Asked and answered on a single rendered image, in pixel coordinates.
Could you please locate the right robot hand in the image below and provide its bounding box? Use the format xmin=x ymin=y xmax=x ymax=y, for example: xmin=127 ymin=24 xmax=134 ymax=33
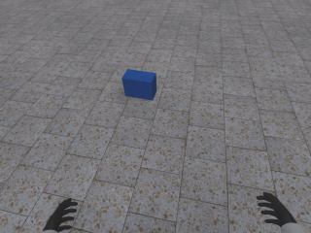
xmin=256 ymin=192 xmax=297 ymax=227

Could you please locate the carton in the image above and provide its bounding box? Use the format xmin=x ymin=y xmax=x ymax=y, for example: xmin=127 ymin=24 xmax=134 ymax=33
xmin=121 ymin=69 xmax=156 ymax=101

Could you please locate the left robot hand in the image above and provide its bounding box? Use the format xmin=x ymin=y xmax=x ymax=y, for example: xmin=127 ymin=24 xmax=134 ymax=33
xmin=43 ymin=198 xmax=78 ymax=232

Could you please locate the right robot forearm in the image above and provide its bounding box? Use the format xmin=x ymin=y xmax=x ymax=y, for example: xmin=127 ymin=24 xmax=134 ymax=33
xmin=281 ymin=222 xmax=309 ymax=233

